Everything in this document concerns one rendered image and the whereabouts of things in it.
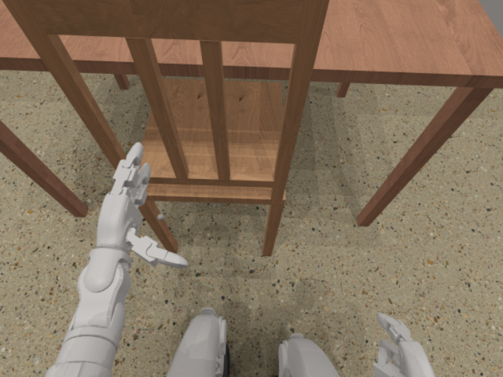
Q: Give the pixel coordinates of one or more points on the right robot hand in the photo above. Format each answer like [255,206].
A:
[409,358]

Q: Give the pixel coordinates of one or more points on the left robot forearm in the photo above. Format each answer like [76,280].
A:
[92,339]

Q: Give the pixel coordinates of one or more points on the robot right thigh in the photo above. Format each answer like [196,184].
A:
[304,358]

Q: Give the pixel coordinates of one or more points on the chair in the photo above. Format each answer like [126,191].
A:
[207,141]

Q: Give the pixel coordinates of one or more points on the robot left thigh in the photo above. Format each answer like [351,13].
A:
[203,341]

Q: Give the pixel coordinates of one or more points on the left robot hand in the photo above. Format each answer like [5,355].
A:
[120,210]

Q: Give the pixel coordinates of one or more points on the robot thigh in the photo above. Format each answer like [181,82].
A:
[203,341]
[304,358]

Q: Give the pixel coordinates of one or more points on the table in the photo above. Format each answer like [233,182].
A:
[397,42]

